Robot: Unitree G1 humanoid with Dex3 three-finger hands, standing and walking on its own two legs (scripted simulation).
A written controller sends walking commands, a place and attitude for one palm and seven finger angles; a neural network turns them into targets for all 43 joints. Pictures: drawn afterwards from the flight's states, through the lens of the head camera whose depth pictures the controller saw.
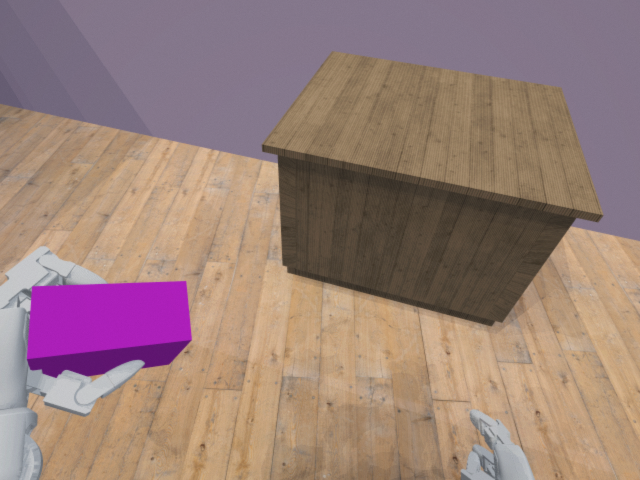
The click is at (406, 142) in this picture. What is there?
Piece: table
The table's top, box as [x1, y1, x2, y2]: [262, 51, 603, 221]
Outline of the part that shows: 262,143 262,151 593,221 598,221 603,215 560,87 332,51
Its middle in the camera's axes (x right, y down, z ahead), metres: +0.36 -0.40 +1.26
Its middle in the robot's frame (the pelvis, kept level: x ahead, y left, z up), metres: +1.22 -0.30 -0.13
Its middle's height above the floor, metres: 0.64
